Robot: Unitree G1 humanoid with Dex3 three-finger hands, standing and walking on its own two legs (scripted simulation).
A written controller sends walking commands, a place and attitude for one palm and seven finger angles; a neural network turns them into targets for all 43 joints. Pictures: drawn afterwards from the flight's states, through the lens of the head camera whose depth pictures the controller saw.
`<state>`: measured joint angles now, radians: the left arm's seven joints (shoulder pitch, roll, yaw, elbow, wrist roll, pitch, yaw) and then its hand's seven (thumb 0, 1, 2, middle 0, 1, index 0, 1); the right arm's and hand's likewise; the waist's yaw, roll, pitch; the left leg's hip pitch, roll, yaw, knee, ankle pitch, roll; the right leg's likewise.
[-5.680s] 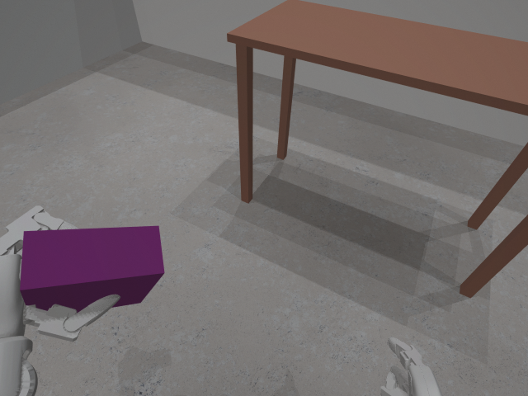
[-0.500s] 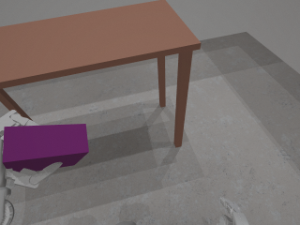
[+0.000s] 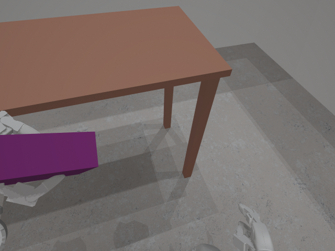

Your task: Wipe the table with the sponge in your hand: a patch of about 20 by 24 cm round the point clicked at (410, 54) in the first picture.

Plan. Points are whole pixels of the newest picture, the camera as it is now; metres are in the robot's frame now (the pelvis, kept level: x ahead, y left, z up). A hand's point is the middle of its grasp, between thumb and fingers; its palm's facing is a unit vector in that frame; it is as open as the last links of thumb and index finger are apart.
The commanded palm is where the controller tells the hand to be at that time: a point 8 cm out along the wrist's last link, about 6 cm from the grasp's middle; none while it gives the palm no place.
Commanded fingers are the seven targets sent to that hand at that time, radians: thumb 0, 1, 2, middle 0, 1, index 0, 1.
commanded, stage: take the last steps up to it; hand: left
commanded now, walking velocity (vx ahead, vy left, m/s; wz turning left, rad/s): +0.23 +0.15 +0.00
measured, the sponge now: (60, 158) +0.24 +0.20 +0.16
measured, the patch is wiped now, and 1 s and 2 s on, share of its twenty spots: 0.00 0.00 0.00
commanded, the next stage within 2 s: come to a stop and stand still in 0.46 s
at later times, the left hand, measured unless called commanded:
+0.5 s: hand (40, 122) +0.30 +0.25 +0.18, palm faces +0.36 -0.80 -0.49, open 9.7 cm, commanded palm +0.24 +0.31 +0.18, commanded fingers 0.00 0.10 1.30 -1.20 -1.60 -1.20 -1.60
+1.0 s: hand (14, 96) +0.34 +0.30 +0.21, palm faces +0.47 -0.74 -0.49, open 9.7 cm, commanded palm +0.26 +0.31 +0.18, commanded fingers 0.00 0.10 1.30 -1.20 -1.60 -1.20 -1.60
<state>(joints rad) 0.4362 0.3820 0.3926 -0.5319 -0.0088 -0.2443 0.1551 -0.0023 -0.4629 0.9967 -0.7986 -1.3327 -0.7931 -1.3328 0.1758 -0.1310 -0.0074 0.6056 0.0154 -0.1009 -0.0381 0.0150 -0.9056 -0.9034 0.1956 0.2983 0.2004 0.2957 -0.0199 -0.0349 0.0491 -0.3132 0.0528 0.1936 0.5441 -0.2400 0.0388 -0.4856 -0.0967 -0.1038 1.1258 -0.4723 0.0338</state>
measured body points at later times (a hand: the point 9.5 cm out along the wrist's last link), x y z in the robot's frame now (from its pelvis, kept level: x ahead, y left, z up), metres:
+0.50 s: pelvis +0.09 +0.02 +0.01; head +0.13 +0.02 +0.45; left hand +0.27 +0.29 +0.21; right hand +0.25 -0.25 -0.08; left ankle +0.15 +0.17 -0.71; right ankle +0.07 -0.08 -0.73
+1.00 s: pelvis +0.10 +0.03 +0.00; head +0.13 +0.01 +0.45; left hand +0.30 +0.33 +0.24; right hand +0.27 -0.16 -0.10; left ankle +0.16 +0.17 -0.73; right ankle +0.12 -0.04 -0.73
